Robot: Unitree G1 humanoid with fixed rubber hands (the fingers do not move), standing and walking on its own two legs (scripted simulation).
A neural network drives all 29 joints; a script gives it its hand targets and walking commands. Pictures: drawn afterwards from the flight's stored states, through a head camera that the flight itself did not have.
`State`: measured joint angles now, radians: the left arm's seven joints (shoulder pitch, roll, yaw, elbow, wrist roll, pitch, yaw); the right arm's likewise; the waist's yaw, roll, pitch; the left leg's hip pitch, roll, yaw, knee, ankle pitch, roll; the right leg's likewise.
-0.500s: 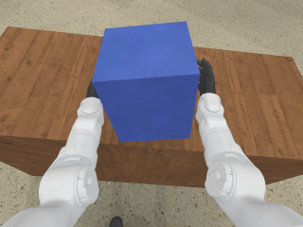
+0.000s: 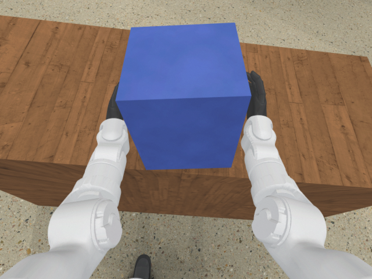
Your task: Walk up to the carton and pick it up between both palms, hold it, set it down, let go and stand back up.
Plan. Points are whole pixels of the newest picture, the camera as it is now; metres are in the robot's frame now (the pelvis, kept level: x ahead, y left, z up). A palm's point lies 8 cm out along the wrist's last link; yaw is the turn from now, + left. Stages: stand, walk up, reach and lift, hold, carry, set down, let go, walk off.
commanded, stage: set down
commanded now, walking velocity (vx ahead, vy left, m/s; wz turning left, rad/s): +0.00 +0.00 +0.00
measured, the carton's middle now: (185, 104) +0.47 +0.03 +0.03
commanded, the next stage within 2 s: none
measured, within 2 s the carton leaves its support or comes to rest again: rests again in 1.48 s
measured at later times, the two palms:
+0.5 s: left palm (117, 117) +0.43 +0.17 +0.02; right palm (255, 113) +0.45 -0.12 +0.05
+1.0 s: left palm (101, 114) +0.42 +0.20 +0.05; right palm (251, 118) +0.43 -0.11 +0.07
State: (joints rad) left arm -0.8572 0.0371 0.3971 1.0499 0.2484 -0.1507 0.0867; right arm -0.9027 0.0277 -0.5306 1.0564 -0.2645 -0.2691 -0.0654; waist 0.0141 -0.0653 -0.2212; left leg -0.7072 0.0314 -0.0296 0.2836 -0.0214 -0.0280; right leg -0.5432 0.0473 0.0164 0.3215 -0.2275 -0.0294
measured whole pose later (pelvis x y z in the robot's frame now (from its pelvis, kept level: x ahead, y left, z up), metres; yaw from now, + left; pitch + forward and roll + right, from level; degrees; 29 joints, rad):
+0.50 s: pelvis +0.00 +0.00 +0.00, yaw +0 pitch +26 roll +0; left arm -0.87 0.04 0.41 1.07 0.25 -0.18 0.09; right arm -0.90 0.03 -0.54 1.06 -0.26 -0.28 -0.07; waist 0.01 -0.07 -0.22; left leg -0.72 0.03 -0.03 0.28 -0.02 -0.03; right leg -0.57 0.05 0.02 0.34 -0.23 -0.03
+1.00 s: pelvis -0.03 +0.01 -0.01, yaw -1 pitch +25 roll -1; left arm -0.92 0.09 0.41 1.09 0.13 -0.14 0.10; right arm -0.91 -0.03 -0.26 1.06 -0.08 -0.14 -0.10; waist 0.01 -0.05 -0.24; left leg -0.77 0.03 -0.03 0.35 -0.01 -0.03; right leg -0.62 0.05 0.02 0.42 -0.23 -0.02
